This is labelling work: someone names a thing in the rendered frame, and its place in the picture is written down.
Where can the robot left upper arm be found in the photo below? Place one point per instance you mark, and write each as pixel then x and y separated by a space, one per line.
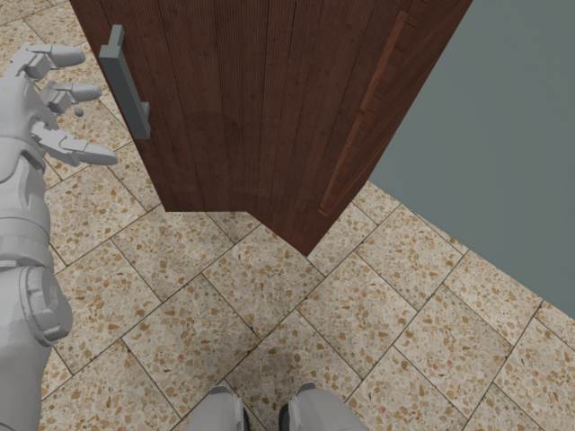
pixel 34 315

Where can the cupboard door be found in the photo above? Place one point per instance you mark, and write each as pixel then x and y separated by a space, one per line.
pixel 251 101

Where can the robot shin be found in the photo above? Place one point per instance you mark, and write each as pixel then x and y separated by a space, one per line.
pixel 219 389
pixel 303 387

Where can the handle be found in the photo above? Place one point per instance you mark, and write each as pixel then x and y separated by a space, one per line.
pixel 116 69

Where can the right robot shin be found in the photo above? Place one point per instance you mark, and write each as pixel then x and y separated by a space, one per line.
pixel 303 387

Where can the robot left forearm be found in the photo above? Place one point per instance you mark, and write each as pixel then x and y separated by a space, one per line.
pixel 24 216

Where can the robot left hand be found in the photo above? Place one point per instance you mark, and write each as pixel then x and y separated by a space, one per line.
pixel 21 108

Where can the left robot shin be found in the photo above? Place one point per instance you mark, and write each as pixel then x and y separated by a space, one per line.
pixel 219 389

